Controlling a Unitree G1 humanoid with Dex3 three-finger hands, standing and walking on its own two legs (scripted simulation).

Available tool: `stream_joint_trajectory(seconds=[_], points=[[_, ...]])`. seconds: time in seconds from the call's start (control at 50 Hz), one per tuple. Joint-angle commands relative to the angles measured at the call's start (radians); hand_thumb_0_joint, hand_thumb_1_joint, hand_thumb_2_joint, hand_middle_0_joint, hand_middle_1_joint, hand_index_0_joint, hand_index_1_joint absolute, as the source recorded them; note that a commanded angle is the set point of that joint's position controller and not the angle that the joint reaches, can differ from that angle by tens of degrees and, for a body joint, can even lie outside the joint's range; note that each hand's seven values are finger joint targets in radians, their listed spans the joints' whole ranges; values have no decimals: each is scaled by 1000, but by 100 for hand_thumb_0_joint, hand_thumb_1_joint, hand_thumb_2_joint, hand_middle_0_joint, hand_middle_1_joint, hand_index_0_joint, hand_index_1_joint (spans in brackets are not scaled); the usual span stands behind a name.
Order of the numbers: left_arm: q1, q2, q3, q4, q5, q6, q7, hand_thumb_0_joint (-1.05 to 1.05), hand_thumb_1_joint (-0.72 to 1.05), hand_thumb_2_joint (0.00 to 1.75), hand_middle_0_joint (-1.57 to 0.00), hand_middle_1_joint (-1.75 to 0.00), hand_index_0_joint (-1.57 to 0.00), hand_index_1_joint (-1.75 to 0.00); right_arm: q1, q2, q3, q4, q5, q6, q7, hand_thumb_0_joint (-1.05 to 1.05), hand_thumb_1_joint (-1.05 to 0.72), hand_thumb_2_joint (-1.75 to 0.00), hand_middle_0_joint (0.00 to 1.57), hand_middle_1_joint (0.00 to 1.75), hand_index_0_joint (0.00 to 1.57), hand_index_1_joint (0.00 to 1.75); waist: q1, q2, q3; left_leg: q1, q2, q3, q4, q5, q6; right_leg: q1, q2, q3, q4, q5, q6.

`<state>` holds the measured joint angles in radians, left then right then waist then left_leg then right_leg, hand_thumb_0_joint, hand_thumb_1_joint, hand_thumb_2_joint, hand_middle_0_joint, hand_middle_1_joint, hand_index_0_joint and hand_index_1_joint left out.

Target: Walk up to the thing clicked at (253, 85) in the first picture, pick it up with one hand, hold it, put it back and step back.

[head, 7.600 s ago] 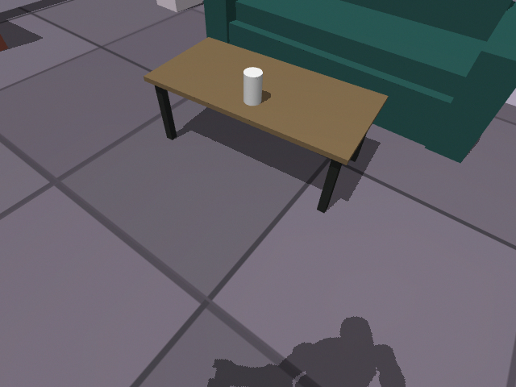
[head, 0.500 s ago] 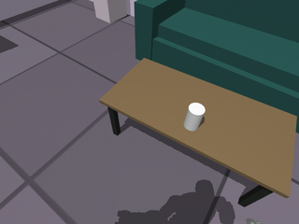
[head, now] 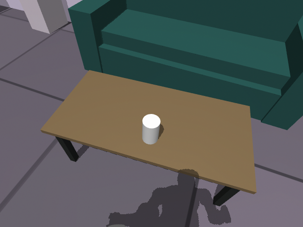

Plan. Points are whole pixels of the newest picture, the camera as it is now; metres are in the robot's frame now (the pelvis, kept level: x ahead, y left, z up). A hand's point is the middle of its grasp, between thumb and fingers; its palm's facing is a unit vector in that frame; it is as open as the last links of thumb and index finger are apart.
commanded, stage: walk up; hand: left
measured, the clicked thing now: (150, 129) +0.59 +0.02 -0.28
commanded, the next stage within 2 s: none
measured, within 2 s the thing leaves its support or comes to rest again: neither
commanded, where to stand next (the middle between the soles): +0.12 -0.01 m, yaw -15 degrees
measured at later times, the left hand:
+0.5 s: hand (89, 180) +0.27 +0.21 -0.13, palm faces -0.25 -0.87 -0.44, open 7.4 cm
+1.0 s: hand (79, 209) +0.19 +0.22 -0.15, palm faces -0.29 -0.87 -0.40, open 7.4 cm
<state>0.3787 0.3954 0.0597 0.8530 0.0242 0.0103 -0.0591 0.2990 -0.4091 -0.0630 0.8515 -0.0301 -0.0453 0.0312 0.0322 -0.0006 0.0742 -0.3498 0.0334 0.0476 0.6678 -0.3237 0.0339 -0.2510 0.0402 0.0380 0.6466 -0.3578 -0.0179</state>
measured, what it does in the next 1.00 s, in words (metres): steps on the spot, turning right: right foot, then left foot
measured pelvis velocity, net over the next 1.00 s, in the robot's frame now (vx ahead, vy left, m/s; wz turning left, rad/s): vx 0.05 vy -0.02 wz -0.28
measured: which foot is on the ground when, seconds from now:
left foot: down 0.00-0.32, up 0.34-0.58, down 0.60-1.00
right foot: down 0.00-0.02, up 0.04-0.28, down 0.30-0.62, up 0.64-0.84, down 0.86-1.00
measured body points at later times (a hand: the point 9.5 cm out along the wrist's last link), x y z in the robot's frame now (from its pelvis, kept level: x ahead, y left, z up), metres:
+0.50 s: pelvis +0.08 -0.02 -0.01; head +0.13 -0.05 +0.43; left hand +0.28 +0.25 -0.10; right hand +0.10 -0.35 -0.13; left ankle +0.10 +0.13 -0.68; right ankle +0.12 -0.15 -0.72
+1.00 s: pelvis +0.05 -0.02 -0.01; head +0.08 -0.03 +0.44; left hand +0.21 +0.27 -0.12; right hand +0.04 -0.36 -0.13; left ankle +0.11 +0.12 -0.71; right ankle +0.03 -0.13 -0.72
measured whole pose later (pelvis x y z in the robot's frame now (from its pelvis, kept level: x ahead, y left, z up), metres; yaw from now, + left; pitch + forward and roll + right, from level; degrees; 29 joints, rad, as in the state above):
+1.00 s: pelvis +0.05 -0.02 -0.01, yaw -16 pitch -3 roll +0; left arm 0.21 0.38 0.04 0.92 0.03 -0.02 -0.01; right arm 0.19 -0.43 -0.04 0.90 0.00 0.02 -0.02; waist 0.00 0.02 0.12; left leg -0.39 0.05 -0.04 0.89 -0.53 0.02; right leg -0.33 0.04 0.02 0.76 -0.38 -0.02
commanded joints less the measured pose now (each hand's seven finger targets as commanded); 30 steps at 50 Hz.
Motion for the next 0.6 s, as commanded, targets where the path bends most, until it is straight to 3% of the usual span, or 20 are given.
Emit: stream_joint_trajectory(seconds=[0.0, 0.02, 0.04, 0.06, 0.12, 0.14, 0.18, 0.22, 0.24, 0.26, 0.28, 0.3, 0.32, 0.36, 0.4, 0.48, 0.5, 0.54, 0.56, 0.58], points=[[-53, 156, 35, -128, -9, -32, 49, 0, 90, 90, -20, -30, -20, -30, 83, -333, -94, -83, -19, -53, -40, 0, -90, -90, 20, 30, 20, 30, -74, 196, -18, 273, 398, -618, -440, -189, 153, -422, 53, 70, 345, -158, -11], [-15, 235, 49, -100, 0, -33, 58, 0, 90, 90, -20, -30, -20, -30, 25, -339, -97, -94, 5, -52, -35, 0, -90, -90, 20, 30, 20, 30, -51, 131, -28, 224, 433, -637, -421, -138, 218, -363, 1, 117, 440, -188, -12], [-30, 249, 55, -86, -2, -36, 59, 0, 90, 90, -20, -30, -20, -30, 14, -310, -89, -99, 5, -52, -35, 0, -90, -90, 20, 30, 20, 30, -42, 98, -4, 210, 398, -549, -390, -8, 223, -352, -17, 114, 462, -167, -4], [-39, 235, 58, -81, -6, -38, 58, 0, 90, 90, -20, -30, -20, -30, 16, -277, -76, -95, 6, -54, -38, 0, -90, -90, 20, 30, 20, 30, -38, 98, 7, 223, 338, -423, -348, 117, 198, -363, -33, 115, 444, -128, -4], [-75, 191, 48, -82, -19, -43, 48, 0, 90, 90, -20, -30, -20, -30, 31, -253, -64, -88, 4, -50, -43, 0, -90, -90, 20, 30, 20, 30, -48, 189, -6, 244, 267, -166, -226, 635, 177, -303, -57, 34, 306, -98, 3], [-92, 178, 43, -91, -21, -45, 45, 0, 90, 90, -20, -30, -20, -30, 39, -256, -63, -93, 3, -42, -43, 0, -90, -90, 20, 30, 20, 30, -56, 200, -22, 249, 262, -125, -195, 744, 176, -270, -54, 0, 257, -73, 3], [-122, 166, 38, -99, -20, -46, 45, 0, 90, 90, -20, -30, -20, -30, 36, -254, -63, -106, 6, -24, -43, 0, -90, -90, 20, 30, 20, 30, -63, 198, -70, 229, 242, -64, -122, 827, 160, -170, -40, -59, 154, -14, -7], [-124, 157, 39, -93, -21, -46, 49, 0, 90, 90, -20, -30, -20, -30, 17, -248, -62, -114, 17, 0, -42, 0, -90, -90, 20, 30, 20, 30, -56, 188, -104, 204, 201, -27, -35, 750, 123, -78, 5, -96, 14, 91, -14], [-89, 158, 41, -82, -20, -48, 54, 0, 90, 90, -20, -30, -20, -30, -11, -247, -60, -125, 27, 11, -40, 0, -90, -90, 20, 30, 20, 30, -22, 164, -135, 178, 172, 9, 55, 682, 97, 6, 31, -119, -84, 201, -20], [-43, 201, 56, -66, -15, -54, 60, 0, 90, 90, -20, -30, -20, -30, -28, -211, -47, -136, 38, 18, -38, 0, -90, -90, 20, 30, 20, 30, 18, 76, -163, 70, 145, 25, 192, 555, 63, 142, 13, -84, -131, 316, -35], [-9, 290, 82, -66, -7, -62, 69, 0, 90, 90, -20, -30, -20, -30, -30, -163, -31, -158, 44, 19, -37, 0, -90, -90, 20, 30, 20, 30, 45, -116, -186, -144, 72, 55, 393, 304, 12, 278, -134, 168, -130, 518, -106], [-12, 321, 82, -98, -11, -68, 78, 0, 90, 90, -20, -30, -20, -30, 3, -121, -12, -165, 45, 32, -41, 0, -90, -90, 20, 30, 20, 30, 20, -190, -210, -248, -17, 0, 527, -218, -10, 279, -402, 514, -171, 705, -252], [-73, 321, 73, -116, -23, -62, 82, 0, 90, 90, -20, -30, -20, -30, -7, -170, -38, -140, 35, 52, -59, 0, -90, -90, 20, 30, 20, 30, 8, -131, -212, -164, 46, -106, 590, -323, -16, 158, -441, 531, -147, 703, -339], [-178, 273, 53, -128, -27, -53, 94, 0, 90, 90, -20, -30, -20, -30, -3, -187, -43, -99, 40, 53, -60, 0, -90, -90, 20, 30, 20, 30, -37, -76, -138, -153, 68, -122, 550, -273, -19, 41, -319, 348, -96, 672, -270], [-210, 258, 44, -133, -12, -46, 99, 0, 90, 90, -20, -30, -20, -30, 36, -193, -41, -64, 38, 48, -59, 0, -90, -90, 20, 30, 20, 30, -56, -160, -103, -117, 55, -67, 448, -200, -26, -38, -237, 262, -66, 668, -223], [-186, 260, 48, -142, 0, -36, 95, 0, 90, 90, -20, -30, -20, -30, 3, -189, -41, -56, 31, 41, -55, 0, -90, -90, 20, 30, 20, 30, -24, -203, -153, -83, 23, -34, 270, -200, -26, -2, -223, 271, -12, 682, -230], [-201, 265, 47, -147, -1, -32, 94, 0, 90, 90, -20, -30, -20, -30, -7, -188, -45, -54, 28, 39, -55, 0, -90, -90, 20, 30, 20, 30, -28, -215, -155, -54, 7, -24, 238, -183, -21, -38, -217, 273, -7, 642, -224], [-262, 263, 45, -165, -7, -16, 89, 0, 90, 90, -20, -30, -20, -30, 40, -182, -51, -29, 26, 33, -56, 0, -90, -90, 20, 30, 20, 30, -71, -198, -163, 75, -24, -6, 57, -46, -12, -133, -187, 263, 39, 491, -185], [-270, 239, 39, -167, -16, -6, 87, 0, 90, 90, -20, -30, -20, -30, 61, -199, -59, -18, 14, 26, -57, 0, -90, -90, 20, 30, 20, 30, -87, -139, -154, 133, -11, -44, -41, 21, 1, -207, -158, 246, 87, 383, -143], [-270, 192, 29, -177, -26, -2, 86, 0, 90, 90, -20, -30, -20, -30, 51, -267, -75, -31, -8, 16, -61, 0, -90, -90, 20, 30, 20, 30, -89, 42, -135, 158, 153, -293, -141, 57, 55, -324, -62, 196, 241, 225, -69]])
